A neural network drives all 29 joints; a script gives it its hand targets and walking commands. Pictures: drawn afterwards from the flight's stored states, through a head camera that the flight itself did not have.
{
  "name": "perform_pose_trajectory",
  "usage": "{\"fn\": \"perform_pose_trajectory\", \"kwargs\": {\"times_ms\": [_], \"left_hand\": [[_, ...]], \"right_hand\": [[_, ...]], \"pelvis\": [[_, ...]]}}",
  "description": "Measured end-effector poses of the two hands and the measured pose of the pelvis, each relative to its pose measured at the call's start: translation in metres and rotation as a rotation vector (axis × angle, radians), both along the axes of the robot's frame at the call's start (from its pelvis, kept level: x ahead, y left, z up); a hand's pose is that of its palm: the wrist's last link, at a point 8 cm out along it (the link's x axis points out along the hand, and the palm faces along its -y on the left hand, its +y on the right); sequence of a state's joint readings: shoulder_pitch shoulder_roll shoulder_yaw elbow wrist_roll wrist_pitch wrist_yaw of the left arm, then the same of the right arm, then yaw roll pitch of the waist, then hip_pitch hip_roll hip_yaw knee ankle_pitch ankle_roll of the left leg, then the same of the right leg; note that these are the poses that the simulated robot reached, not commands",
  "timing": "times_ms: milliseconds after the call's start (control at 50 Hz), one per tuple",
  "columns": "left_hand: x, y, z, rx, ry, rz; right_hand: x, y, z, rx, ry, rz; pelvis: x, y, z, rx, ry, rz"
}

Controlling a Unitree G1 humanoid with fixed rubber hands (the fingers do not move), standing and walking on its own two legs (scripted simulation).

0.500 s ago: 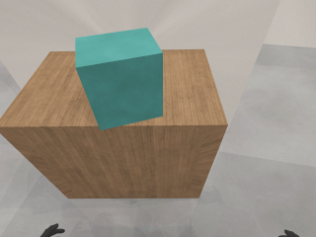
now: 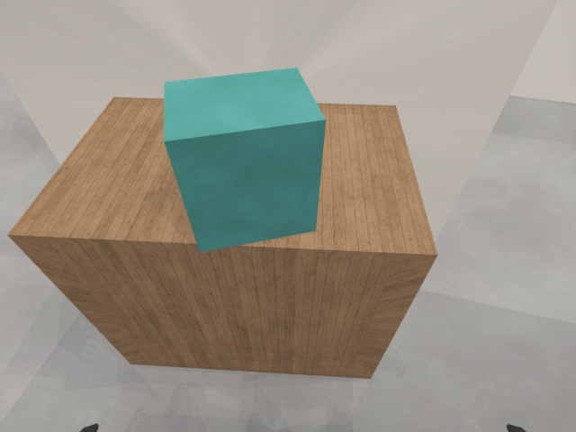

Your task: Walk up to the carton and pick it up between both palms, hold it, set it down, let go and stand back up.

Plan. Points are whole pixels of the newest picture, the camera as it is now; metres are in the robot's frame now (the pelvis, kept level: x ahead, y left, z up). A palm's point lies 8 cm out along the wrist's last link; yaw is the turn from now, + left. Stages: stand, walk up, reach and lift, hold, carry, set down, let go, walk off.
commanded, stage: walk up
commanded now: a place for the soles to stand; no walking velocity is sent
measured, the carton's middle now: (246, 163) +0.55 +0.09 +0.07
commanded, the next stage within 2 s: none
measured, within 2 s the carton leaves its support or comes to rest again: neither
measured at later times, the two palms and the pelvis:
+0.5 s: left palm out of the picture +0.08 +0.32 -0.11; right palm out of the picture +0.09 -0.31 -0.10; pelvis +0.01 +0.00 +0.00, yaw +1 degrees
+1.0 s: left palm out of the picture +0.15 +0.45 -0.12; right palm (426, 367) +0.24 -0.19 -0.08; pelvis +0.12 +0.11 -0.01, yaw -1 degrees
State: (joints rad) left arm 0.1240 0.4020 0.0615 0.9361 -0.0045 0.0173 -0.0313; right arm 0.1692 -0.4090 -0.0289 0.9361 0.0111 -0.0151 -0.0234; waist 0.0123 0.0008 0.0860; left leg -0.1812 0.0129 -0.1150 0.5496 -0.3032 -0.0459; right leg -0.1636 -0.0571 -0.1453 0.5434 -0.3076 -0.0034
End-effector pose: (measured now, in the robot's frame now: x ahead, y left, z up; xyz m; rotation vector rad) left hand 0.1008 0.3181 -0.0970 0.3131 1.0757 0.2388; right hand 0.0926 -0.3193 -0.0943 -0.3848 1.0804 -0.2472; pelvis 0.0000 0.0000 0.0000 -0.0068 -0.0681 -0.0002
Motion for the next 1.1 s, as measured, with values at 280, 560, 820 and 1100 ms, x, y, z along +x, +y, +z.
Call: {"fn": "perform_pose_trajectory", "kwargs": {"times_ms": [280,560,820,1100], "left_hand": [[-0.027,-0.003,-0.017,-0.035,0.100,0.061],[-0.028,0.006,-0.004,0.022,0.047,0.055],[-0.071,0.096,-0.018,0.052,0.202,0.157],[0.108,0.128,-0.016,0.062,0.102,-0.072]], "right_hand": [[0.009,0.005,-0.001,-0.001,0.041,-0.023],[0.012,0.010,-0.003,0.013,0.100,0.017],[0.138,0.101,0.000,0.051,-0.074,0.151],[0.152,0.111,0.014,-0.035,-0.131,0.019]], "pelvis": [[0.009,0.001,0.001,0.000,-0.007,0.010],[0.016,0.007,0.004,-0.009,0.002,0.053],[0.080,0.087,-0.017,-0.009,-0.044,0.055],[0.142,0.112,-0.015,0.053,-0.039,-0.053]]}}
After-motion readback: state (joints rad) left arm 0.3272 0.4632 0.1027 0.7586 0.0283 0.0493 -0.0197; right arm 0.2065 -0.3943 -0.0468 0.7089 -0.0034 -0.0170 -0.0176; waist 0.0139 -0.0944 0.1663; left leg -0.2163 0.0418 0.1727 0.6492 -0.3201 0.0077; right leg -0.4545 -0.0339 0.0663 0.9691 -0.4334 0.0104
